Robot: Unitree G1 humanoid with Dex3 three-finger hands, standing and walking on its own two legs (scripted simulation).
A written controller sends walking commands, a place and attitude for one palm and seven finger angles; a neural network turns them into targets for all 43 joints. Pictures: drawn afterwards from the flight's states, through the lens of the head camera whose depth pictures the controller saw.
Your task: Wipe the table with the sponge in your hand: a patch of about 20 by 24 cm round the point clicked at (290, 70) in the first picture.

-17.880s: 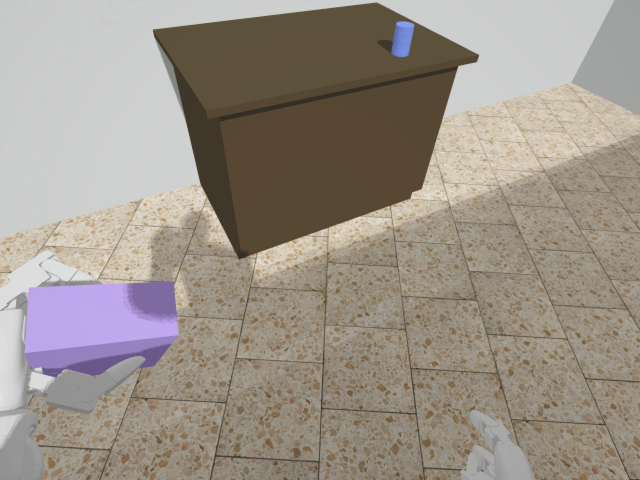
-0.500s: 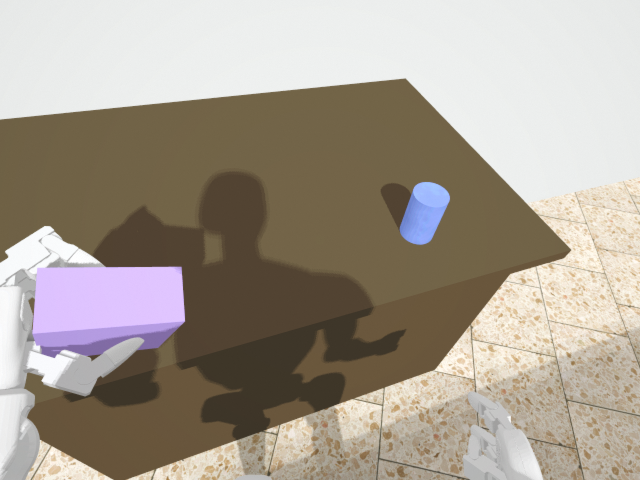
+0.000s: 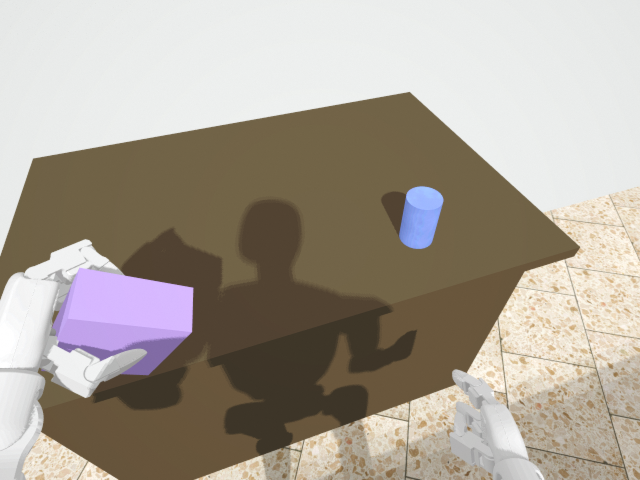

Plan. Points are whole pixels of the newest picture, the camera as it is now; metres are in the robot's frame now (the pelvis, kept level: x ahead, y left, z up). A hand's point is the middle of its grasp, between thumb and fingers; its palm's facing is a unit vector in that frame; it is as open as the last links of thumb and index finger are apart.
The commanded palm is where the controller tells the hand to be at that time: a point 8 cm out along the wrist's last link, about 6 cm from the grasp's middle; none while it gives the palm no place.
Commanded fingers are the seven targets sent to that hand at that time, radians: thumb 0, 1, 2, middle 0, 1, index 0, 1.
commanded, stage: turn the palm down, sponge in hand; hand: left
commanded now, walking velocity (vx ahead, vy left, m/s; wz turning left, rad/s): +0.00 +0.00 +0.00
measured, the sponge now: (135, 330) +0.23 +0.23 +0.12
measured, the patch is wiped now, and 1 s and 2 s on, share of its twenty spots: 0.00 0.00 0.00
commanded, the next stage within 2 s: move the sponge above the wiping area in 1.92 s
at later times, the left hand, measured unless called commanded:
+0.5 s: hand (140, 305) +0.24 +0.21 +0.16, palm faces +0.23 -0.52 -0.82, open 9.5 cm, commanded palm +0.20 +0.26 +0.20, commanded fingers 0.00 0.10 1.30 -1.20 -1.60 -1.20 -1.60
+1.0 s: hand (103, 294) +0.25 +0.26 +0.15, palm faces +0.26 -0.28 -0.92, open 9.5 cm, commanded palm +0.22 +0.26 +0.21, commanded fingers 0.00 0.10 1.30 -1.20 -1.60 -1.20 -1.60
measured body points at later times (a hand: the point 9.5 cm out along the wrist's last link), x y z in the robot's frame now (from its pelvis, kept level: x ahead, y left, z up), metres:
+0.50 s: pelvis +0.03 -0.06 -0.01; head +0.02 -0.10 +0.44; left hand +0.22 +0.23 +0.20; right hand +0.22 -0.29 -0.10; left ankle +0.08 +0.10 -0.73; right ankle +0.02 -0.14 -0.73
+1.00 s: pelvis +0.04 -0.03 +0.00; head +0.02 -0.06 +0.45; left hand +0.23 +0.27 +0.20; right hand +0.27 -0.23 -0.07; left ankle +0.08 +0.10 -0.73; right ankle +0.02 -0.14 -0.73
